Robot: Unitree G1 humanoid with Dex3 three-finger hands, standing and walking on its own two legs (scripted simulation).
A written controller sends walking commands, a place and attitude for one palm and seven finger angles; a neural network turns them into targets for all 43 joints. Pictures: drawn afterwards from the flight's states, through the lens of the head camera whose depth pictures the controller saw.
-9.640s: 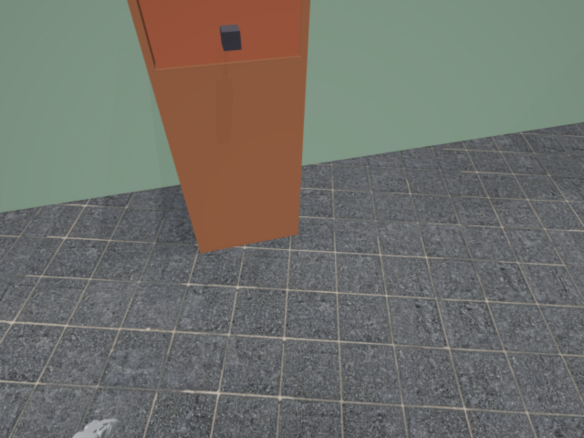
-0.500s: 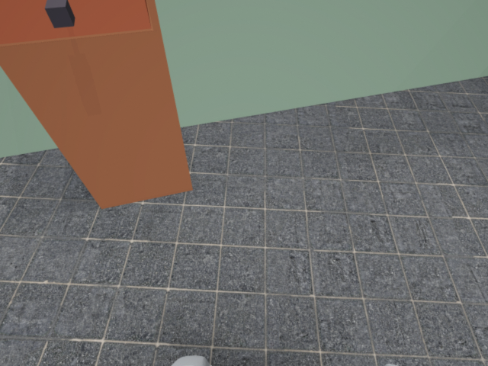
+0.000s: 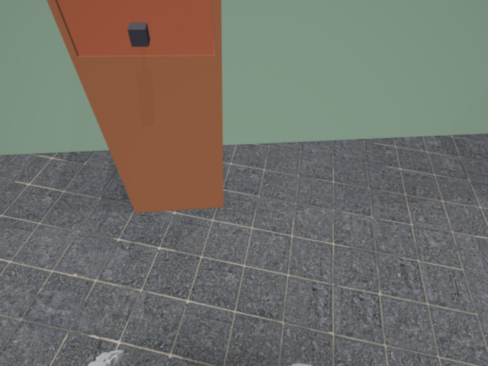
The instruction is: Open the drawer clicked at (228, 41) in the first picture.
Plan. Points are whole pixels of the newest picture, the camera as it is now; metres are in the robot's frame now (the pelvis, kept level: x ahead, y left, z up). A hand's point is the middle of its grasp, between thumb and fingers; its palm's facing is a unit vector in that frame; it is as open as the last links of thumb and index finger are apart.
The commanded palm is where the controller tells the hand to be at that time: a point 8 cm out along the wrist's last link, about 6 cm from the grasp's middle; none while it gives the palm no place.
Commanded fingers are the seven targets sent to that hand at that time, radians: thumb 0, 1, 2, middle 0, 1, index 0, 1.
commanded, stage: turn to face it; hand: left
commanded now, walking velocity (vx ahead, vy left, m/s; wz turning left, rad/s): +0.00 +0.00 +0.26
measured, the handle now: (140, 31) +0.87 +0.32 +0.12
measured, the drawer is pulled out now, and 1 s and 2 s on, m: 0.00 0.00 0.00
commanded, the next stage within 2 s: take the last steps up to it in 0.08 s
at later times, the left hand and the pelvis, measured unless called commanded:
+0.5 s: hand out of the picture -0.05 +0.13 -0.15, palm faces +0.26 -0.93 -0.25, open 7.3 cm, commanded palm none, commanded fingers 0.00 0.90 0.90 -0.20 -0.30 -0.20 -0.30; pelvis +0.00 -0.04 +0.01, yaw +9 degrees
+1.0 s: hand out of the picture +0.09 +0.23 -0.18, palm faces +0.22 -0.96 -0.15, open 7.4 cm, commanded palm none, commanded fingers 0.00 0.90 0.90 -0.20 -0.30 -0.20 -0.30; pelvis +0.09 +0.05 +0.00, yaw +7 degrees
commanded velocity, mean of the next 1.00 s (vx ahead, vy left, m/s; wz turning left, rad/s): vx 0.25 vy -0.01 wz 0.03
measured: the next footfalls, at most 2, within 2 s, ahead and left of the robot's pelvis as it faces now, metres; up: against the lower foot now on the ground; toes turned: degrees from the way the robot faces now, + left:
right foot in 0.14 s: +0.04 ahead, -0.14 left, +0.00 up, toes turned +0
left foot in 0.70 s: +0.08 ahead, +0.13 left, +0.00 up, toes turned +17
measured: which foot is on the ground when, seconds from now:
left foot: down 0.00-0.14, up 0.16-0.68, down 0.70-1.00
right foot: up 0.00-0.12, down 0.14-0.70, up 0.72-1.00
